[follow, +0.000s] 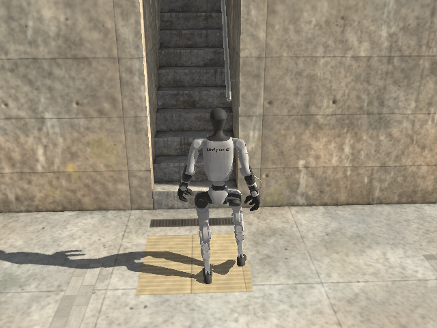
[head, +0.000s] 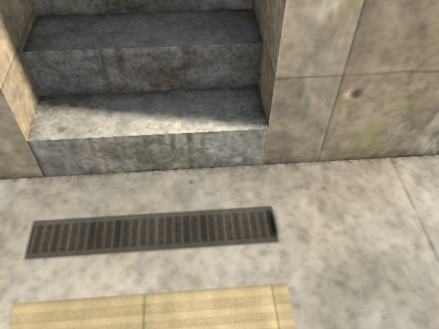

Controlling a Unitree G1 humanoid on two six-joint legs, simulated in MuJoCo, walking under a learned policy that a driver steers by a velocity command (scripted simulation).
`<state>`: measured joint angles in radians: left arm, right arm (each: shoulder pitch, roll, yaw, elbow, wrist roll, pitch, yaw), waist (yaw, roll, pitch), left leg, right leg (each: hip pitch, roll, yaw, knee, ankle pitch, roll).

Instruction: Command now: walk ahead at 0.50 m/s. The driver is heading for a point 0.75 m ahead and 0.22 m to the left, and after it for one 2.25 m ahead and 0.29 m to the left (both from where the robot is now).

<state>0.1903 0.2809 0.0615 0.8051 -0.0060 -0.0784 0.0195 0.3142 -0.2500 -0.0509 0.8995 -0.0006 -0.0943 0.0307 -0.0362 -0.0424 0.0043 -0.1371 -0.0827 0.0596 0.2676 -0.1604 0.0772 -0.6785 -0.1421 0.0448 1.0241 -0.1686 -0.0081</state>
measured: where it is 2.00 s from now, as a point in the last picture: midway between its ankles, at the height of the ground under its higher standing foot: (200, 316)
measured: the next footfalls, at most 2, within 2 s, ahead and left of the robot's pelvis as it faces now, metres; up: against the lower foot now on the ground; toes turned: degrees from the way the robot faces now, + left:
right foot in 0.26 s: +0.33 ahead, -0.16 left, +0.00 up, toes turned +2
left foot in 0.80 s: +0.55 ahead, +0.16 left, +0.00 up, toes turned +25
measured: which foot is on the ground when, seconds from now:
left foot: down 0.00-0.28, up 0.30-0.78, down 0.80-1.00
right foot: up 0.00-0.24, down 0.26-0.80, up 0.82-1.00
